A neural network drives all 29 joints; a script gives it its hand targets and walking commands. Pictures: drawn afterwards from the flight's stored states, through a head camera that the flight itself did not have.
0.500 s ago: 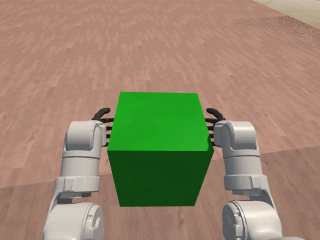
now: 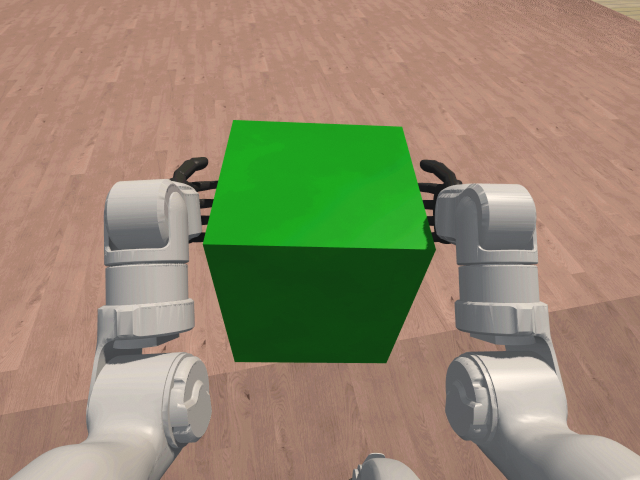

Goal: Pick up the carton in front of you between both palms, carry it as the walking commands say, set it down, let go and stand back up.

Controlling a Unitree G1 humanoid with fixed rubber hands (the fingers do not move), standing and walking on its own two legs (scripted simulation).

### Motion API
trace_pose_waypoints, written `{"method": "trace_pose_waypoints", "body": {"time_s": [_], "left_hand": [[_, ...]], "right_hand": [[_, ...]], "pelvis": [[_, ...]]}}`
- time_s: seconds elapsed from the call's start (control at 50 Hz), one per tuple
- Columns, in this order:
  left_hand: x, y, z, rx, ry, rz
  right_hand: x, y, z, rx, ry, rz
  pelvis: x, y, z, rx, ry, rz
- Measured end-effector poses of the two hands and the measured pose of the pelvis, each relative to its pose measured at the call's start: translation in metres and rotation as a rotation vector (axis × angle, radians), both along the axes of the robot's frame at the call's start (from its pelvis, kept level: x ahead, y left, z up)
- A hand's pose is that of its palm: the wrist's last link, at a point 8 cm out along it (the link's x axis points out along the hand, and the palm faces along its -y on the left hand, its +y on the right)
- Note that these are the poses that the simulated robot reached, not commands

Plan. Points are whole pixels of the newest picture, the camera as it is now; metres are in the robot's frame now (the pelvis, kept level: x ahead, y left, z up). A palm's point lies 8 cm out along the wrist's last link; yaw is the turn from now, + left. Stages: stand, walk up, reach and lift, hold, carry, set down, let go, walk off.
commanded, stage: carry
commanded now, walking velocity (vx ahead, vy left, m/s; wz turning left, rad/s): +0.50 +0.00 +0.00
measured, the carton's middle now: (314, 249) +0.38 -0.02 +0.10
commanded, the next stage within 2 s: none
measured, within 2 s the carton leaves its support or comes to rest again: neither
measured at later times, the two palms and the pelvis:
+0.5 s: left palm (194, 75) +0.67 +0.15 +0.20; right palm (379, 70) +0.67 -0.15 +0.20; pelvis +0.30 +0.00 +0.03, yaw +0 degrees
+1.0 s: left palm out of the picture +0.97 +0.14 +0.23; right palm out of the picture +0.99 -0.16 +0.23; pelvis +0.61 -0.02 +0.07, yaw +1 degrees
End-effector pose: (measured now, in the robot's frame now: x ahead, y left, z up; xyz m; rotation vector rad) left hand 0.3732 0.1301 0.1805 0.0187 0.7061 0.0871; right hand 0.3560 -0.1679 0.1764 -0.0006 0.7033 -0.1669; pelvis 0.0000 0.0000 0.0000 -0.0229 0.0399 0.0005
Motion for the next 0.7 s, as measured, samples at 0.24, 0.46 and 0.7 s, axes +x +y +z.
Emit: {"method": "trace_pose_waypoints", "body": {"time_s": [0.24, 0.46, 0.7], "left_hand": [[0.096, 0.019, -0.019, 0.011, 0.05, 0.141], [0.262, 0.022, 0.026, -0.003, -0.054, 0.094], [0.423, 0.006, 0.025, -0.028, 0.033, -0.02]], "right_hand": [[0.149, 0.021, -0.008, 0.034, 0.051, 0.115], [0.291, 0.022, 0.03, 0.039, -0.054, 0.05], [0.407, 0.006, 0.026, -0.002, 0.033, -0.061]], "pelvis": [[0.117, -0.033, 0.023, 0.014, -0.002, 0.016], [0.265, -0.007, 0.031, 0.035, 0.033, -0.002], [0.404, 0.019, 0.063, 0.025, 0.02, -0.01]]}}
